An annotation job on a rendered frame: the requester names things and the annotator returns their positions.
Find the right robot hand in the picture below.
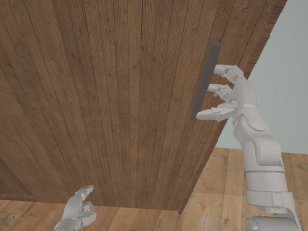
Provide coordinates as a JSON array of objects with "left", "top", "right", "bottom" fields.
[{"left": 196, "top": 64, "right": 257, "bottom": 122}]

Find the right robot upper arm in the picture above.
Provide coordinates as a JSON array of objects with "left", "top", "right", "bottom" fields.
[{"left": 244, "top": 215, "right": 299, "bottom": 231}]

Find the left robot hand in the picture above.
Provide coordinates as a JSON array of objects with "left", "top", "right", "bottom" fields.
[{"left": 61, "top": 184, "right": 97, "bottom": 229}]

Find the robot left forearm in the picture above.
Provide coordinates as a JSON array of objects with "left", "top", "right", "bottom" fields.
[{"left": 53, "top": 218, "right": 78, "bottom": 231}]

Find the robot right forearm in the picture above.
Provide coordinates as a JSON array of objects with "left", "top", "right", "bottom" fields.
[{"left": 232, "top": 107, "right": 302, "bottom": 231}]

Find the handle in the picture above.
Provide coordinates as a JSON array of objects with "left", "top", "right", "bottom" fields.
[{"left": 190, "top": 38, "right": 222, "bottom": 121}]

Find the wardrobe door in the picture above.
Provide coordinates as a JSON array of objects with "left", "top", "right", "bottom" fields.
[
  {"left": 0, "top": 157, "right": 32, "bottom": 195},
  {"left": 0, "top": 0, "right": 276, "bottom": 211}
]

